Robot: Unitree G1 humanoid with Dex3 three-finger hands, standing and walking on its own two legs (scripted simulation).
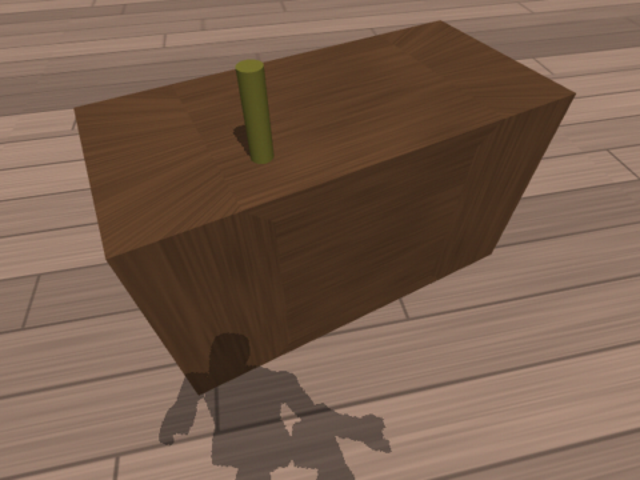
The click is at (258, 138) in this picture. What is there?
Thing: slim round
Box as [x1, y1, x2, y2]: [235, 59, 273, 163]
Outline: 243,60 237,63 235,67 250,156 254,162 265,163 272,159 273,151 263,64 258,60
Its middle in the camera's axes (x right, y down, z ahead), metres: -0.13 -0.26 +0.81
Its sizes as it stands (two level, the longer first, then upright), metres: 0.053 0.053 0.210
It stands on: a support 0.70 m high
